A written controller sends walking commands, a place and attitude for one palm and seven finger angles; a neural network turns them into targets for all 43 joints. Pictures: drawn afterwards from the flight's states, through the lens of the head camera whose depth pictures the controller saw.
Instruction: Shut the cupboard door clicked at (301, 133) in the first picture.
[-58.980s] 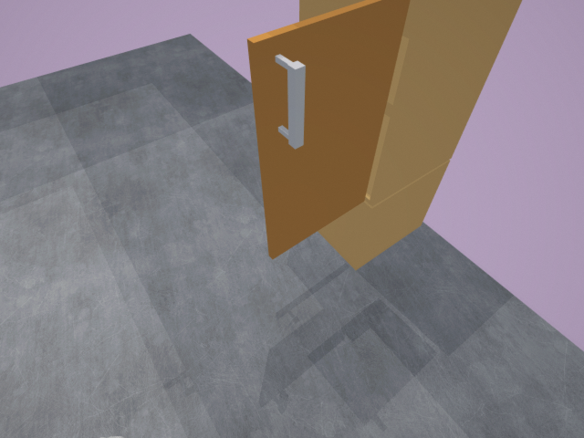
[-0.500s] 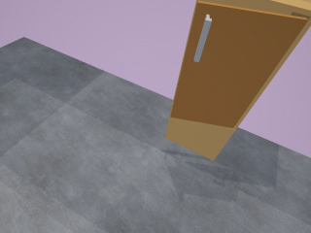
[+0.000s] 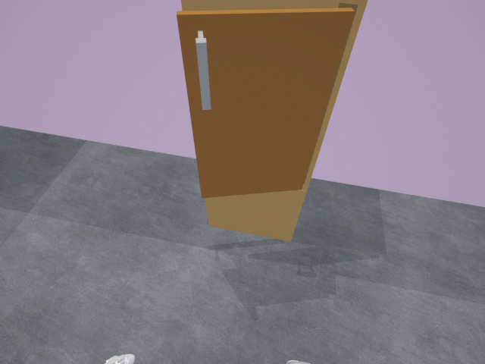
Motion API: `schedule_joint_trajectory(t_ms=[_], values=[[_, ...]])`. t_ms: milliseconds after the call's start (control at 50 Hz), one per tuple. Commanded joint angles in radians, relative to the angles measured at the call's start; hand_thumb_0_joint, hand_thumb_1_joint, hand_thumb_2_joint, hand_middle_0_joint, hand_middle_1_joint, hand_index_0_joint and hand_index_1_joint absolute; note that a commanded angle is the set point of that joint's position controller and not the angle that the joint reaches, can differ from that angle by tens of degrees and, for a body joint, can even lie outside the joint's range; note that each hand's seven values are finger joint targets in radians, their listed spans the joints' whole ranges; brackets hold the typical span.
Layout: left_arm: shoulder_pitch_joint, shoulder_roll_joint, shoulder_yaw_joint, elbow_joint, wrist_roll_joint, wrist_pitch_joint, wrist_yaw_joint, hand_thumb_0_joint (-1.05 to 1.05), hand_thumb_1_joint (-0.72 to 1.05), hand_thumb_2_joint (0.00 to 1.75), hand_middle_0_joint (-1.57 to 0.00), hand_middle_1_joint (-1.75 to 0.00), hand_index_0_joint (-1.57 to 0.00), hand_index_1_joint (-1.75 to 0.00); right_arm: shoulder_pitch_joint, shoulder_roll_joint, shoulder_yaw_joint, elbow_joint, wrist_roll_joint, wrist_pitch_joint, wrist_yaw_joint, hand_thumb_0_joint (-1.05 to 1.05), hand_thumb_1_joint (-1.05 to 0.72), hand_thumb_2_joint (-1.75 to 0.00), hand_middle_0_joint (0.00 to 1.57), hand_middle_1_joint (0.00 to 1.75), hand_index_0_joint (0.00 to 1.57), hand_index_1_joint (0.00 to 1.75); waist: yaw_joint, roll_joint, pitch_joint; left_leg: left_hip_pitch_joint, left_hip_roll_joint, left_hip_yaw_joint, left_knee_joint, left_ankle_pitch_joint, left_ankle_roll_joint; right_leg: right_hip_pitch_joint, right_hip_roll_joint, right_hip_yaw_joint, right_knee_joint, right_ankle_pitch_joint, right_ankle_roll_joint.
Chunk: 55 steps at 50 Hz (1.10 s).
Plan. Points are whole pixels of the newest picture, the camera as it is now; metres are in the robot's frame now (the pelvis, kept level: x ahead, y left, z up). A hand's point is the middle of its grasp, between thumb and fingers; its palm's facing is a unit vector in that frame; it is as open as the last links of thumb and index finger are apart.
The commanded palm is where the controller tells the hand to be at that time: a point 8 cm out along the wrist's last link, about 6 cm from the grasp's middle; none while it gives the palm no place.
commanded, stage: take the last steps up to it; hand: left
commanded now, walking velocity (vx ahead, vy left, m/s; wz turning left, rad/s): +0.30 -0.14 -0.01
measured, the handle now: (203, 72) +0.66 +0.07 +0.14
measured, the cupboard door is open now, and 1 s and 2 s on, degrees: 19 19 19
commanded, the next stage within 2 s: come to a stop and stand still in 0.38 s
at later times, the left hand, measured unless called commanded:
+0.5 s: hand out of the picture +0.14 +0.10 -0.20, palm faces +0.07 -0.99 -0.13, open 7.3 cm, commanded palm none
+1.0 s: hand (201, 312) +0.25 +0.08 -0.17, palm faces +0.10 -0.96 -0.24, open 7.4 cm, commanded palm none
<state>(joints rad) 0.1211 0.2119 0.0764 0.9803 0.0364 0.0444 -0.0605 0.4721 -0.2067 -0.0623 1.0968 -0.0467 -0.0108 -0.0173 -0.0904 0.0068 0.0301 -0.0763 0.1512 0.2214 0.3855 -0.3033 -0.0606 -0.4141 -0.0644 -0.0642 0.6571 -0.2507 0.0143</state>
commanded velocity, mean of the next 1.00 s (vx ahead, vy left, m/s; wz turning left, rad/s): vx -0.01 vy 0.01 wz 0.01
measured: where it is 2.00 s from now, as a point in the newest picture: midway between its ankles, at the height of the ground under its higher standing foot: outside the picture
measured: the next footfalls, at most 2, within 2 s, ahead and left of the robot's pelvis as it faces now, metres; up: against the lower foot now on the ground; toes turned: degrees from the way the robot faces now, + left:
right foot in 0.04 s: +0.10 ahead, -0.15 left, +0.00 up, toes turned -5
left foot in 0.40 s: +0.26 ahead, +0.02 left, +0.00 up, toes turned +9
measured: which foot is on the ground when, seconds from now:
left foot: down 0.00-0.04, up 0.06-0.38, down 0.40-0.76, up 0.78-1.00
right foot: up 0.00-0.02, down 0.04-0.42, up 0.44-0.70, down 0.72-1.00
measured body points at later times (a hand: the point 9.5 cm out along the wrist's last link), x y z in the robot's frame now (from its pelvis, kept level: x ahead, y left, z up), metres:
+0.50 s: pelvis +0.17 -0.06 -0.02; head +0.18 -0.04 +0.43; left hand +0.14 +0.15 -0.19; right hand +0.27 -0.29 -0.15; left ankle +0.22 +0.02 -0.74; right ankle +0.07 -0.16 -0.69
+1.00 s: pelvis +0.20 -0.11 +0.00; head +0.25 -0.11 +0.44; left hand +0.25 +0.13 -0.15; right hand +0.28 -0.36 -0.16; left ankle +0.16 +0.00 -0.69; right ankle +0.25 -0.25 -0.74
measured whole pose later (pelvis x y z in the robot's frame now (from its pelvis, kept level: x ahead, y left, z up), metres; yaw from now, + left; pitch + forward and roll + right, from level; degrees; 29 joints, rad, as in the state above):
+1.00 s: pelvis +0.20 -0.11 +0.00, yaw +4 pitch +0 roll +2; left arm 0.16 0.17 0.05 1.00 0.04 0.01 0.04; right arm 0.16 -0.22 -0.06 1.01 0.00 0.07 -0.02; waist 0.02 -0.02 0.10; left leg -0.35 -0.03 0.03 0.88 -0.53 -0.04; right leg -0.31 -0.08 0.00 0.49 -0.19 0.02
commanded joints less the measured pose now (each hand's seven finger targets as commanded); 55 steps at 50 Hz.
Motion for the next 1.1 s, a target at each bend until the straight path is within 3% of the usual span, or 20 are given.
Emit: schedule_joint_trajectory(t_ms=[0,20,40,60,100,160,300,360,380,400,420,480,560,660,740,800,980,1020,1040,1080], values=[[0.225,0.132,0.024,0.026,-0.004,-0.051,0.019,0.0,0.9,0.9,-0.2,-0.3,-0.2,-0.3,-0.072,-0.147,-0.024,-0.066,0.014,-0.026,0.005,0.0,-0.9,-0.9,0.2,0.3,0.2,0.3,0.168,-0.041,-0.048,-0.29,0.082,-0.044,0.173,0.048,0.085,0.446,0.021,0.009,-0.247,-0.021,-0.055],[0.355,0.227,0.045,0.068,0.002,-0.068,0.036,0.0,0.9,0.9,-0.2,-0.3,-0.2,-0.3,-0.091,-0.057,-0.002,-0.096,0.027,-0.028,0.01,0.0,-0.9,-0.9,0.2,0.3,0.2,0.3,0.221,-0.337,-0.102,-0.531,-0.058,0.027,0.484,-0.254,0.046,0.61,-0.229,0.353,-0.379,-0.18,-0.141],[0.373,0.255,0.043,0.077,-0.017,-0.068,0.05,0.0,0.9,0.9,-0.2,-0.3,-0.2,-0.3,-0.147,-0.063,0.005,-0.126,0.029,-0.024,0.008,0.0,-0.9,-0.9,0.2,0.3,0.2,0.3,0.216,-0.319,-0.089,-0.592,-0.081,-0.098,0.688,-0.349,0.062,0.525,-0.316,0.505,-0.473,-0.177,-0.198],[0.303,0.229,0.036,0.059,-0.022,-0.066,0.054,0.0,0.9,0.9,-0.2,-0.3,-0.2,-0.3,-0.17,-0.068,-0.003,-0.132,0.029,-0.022,0.01,0.0,-0.9,-0.9,0.2,0.3,0.2,0.3,0.187,-0.198,-0.015,-0.621,-0.05,-0.166,0.76,-0.262,0.07,0.436,-0.307,0.438,-0.5,-0.221,-0.213],[0.18,0.134,0.015,0.039,-0.021,-0.078,0.067,0.0,0.9,0.9,-0.2,-0.3,-0.2,-0.3,-0.147,-0.064,-0.008,-0.104,0.023,-0.02,0.007,0.0,-0.9,-0.9,0.2,0.3,0.2,0.3,0.121,-0.202,-0.003,-0.591,-0.011,-0.188,0.793,-0.142,0.064,0.364,-0.247,0.357,-0.484,-0.154,-0.215],[0.123,0.055,-0.017,0.041,-0.019,-0.101,0.07,0.0,0.9,0.9,-0.2,-0.3,-0.2,-0.3,-0.119,-0.022,0.0,-0.083,0.013,-0.008,0.014,0.0,-0.9,-0.9,0.2,0.3,0.2,0.3,0.054,-0.09,0.017,-0.484,-0.02,-0.164,0.688,-0.055,0.042,0.261,-0.172,0.134,-0.453,0.213,-0.206],[0.179,0.067,-0.022,0.09,-0.012,-0.11,0.076,0.0,0.9,0.9,-0.2,-0.3,-0.2,-0.3,-0.204,0.004,0.011,-0.122,0.017,-0.02,0.019,0.0,-0.9,-0.9,0.2,0.3,0.2,0.3,0.058,-0.085,0.003,-0.363,-0.066,-0.12,0.304,0.014,0.053,0.329,-0.17,0.124,-0.381,0.417,-0.228],[0.171,0.069,-0.022,0.096,-0.029,-0.1,0.073,0.0,0.9,0.9,-0.2,-0.3,-0.2,-0.3,-0.075,-0.047,0.007,-0.069,0.012,-0.035,0.006,0.0,-0.9,-0.9,0.2,0.3,0.2,0.3,-0.005,-0.027,-0.056,-0.068,-0.109,-0.114,0.106,0.22,0.071,0.256,-0.086,0.055,-0.133,0.483,-0.16],[0.221,0.034,-0.025,0.088,-0.032,-0.096,0.072,0.0,0.9,0.9,-0.2,-0.3,-0.2,-0.3,0.01,-0.124,-0.008,-0.056,0.0,-0.045,-0.003,0.0,-0.9,-0.9,0.2,0.3,0.2,0.3,-0.021,0.128,-0.132,0.118,0.063,-0.354,0.06,0.372,0.147,0.098,-0.005,0.014,0.082,0.265,-0.102],[0.231,0.013,-0.039,0.06,-0.037,-0.091,0.067,0.0,0.9,0.9,-0.2,-0.3,-0.2,-0.3,0.072,-0.211,-0.025,-0.048,-0.001,-0.038,-0.011,0.0,-0.9,-0.9,0.2,0.3,0.2,0.3,-0.031,0.294,-0.141,0.212,0.3,-0.64,-0.032,0.51,0.281,-0.102,0.088,-0.033,0.363,-0.308,-0.062],[0.191,0.064,-0.028,0.038,-0.023,-0.083,0.069,0.0,0.9,0.9,-0.2,-0.3,-0.2,-0.3,0.036,-0.216,-0.02,-0.062,0.005,-0.022,-0.016,0.0,-0.9,-0.9,0.2,0.3,0.2,0.3,-0.022,0.162,-0.091,0.121,0.335,-0.654,-0.073,0.389,0.335,-0.129,0.06,0.059,0.494,-0.362,-0.068],[0.162,0.03,-0.021,0.054,-0.01,-0.059,0.065,0.0,0.9,0.9,-0.2,-0.3,-0.2,-0.3,-0.154,-0.099,0.012,-0.115,0.016,-0.026,-0.025,0.0,-0.9,-0.9,0.2,0.3,0.2,0.3,0.061,0.119,0.088,-0.176,0.218,-0.479,-0.166,0.258,0.252,-0.108,-0.019,0.105,0.474,-0.187,-0.029],[0.245,-0.028,-0.042,0.085,-0.024,-0.03,0.081,0.0,0.9,0.9,-0.2,-0.3,-0.2,-0.3,-0.246,-0.083,0.029,-0.114,0.026,-0.022,-0.034,0.0,-0.9,-0.9,0.2,0.3,0.2,0.3,0.112,0.104,-0.06,-0.142,0.113,-0.24,-0.05,0.63,0.212,0.126,0.007,0.043,0.116,-0.115,0.013],[0.255,0.029,-0.021,0.072,-0.011,-0.024,0.087,0.0,0.9,0.9,-0.2,-0.3,-0.2,-0.3,-0.272,-0.106,-0.005,-0.108,0.038,0.019,-0.023,0.0,-0.9,-0.9,0.2,0.3,0.2,0.3,0.127,0.099,-0.044,-0.197,0.049,-0.215,0.041,0.358,0.147,0.211,0.024,0.047,-0.112,0.159,0.004],[0.17,0.179,-0.003,0.024,-0.004,-0.036,0.088,0.0,0.9,0.9,-0.2,-0.3,-0.2,-0.3,-0.184,-0.026,-0.014,-0.109,0.042,0.053,-0.002,0.0,-0.9,-0.9,0.2,0.3,0.2,0.3,0.078,-0.143,-0.036,-0.179,-0.166,-0.125,0.365,-0.153,0.04,0.089,-0.286,0.343,-0.328,0.387,-0.174],[0.18,0.157,0.005,0.034,-0.005,-0.046,0.106,0.0,0.9,0.9,-0.2,-0.3,-0.2,-0.3,-0.229,-0.045,-0.013,-0.124,0.04,0.056,-0.01,0.0,-0.9,-0.9,0.2,0.3,0.2,0.3,0.119,-0.261,-0.079,-0.344,-0.149,-0.224,0.611,-0.291,0.04,0.268,-0.306,0.358,-0.265,0.784,-0.246],[0.132,0.174,0.021,-0.003,0.002,-0.034,0.114,0.0,0.9,0.9,-0.2,-0.3,-0.2,-0.3,-0.248,-0.043,0.002,-0.139,0.046,0.047,0.002,0.0,-0.9,-0.9,0.2,0.3,0.2,0.3,0.118,-0.222,-0.136,-0.268,-0.161,-0.201,0.301,-0.148,0.011,0.346,-0.234,0.249,-0.21,0.699,-0.188],[0.098,0.164,0.018,-0.007,-0.008,-0.028,0.11,0.0,0.9,0.9,-0.2,-0.3,-0.2,-0.3,-0.165,-0.042,0.001,-0.108,0.043,0.04,0.002,0.0,-0.9,-0.9,0.2,0.3,0.2,0.3,0.075,-0.181,-0.138,-0.081,-0.165,-0.171,0.054,0.082,0.015,0.231,-0.186,0.218,-0.173,0.453,-0.12],[0.107,0.157,-0.009,-0.032,-0.024,-0.047,0.153,0.0,0.9,0.9,-0.2,-0.3,-0.2,-0.3,-0.165,-0.126,-0.015,-0.184,0.055,0.013,0.001,0.0,-0.9,-0.9,0.2,0.3,0.2,0.3,0.028,0.09,-0.293,-0.06,-0.091,-0.136,-0.005,0.211,0.014,0.355,-0.132,0.152,-0.008,0.573,-0.066],[0.135,0.102,-0.029,-0.07,-0.025,-0.014,0.129,0.0,0.9,0.9,-0.2,-0.3,-0.2,-0.3,-0.26,-0.166,-0.02,-0.25,0.027,0.015,-0.001,0.0,-0.9,-0.9,0.2,0.3,0.2,0.3,0.098,0.41,-0.183,-0.019,0.081,-0.34,0.015,0.572,0.128,0.025,0.016,0.031,0.149,-0.233,-0.025]])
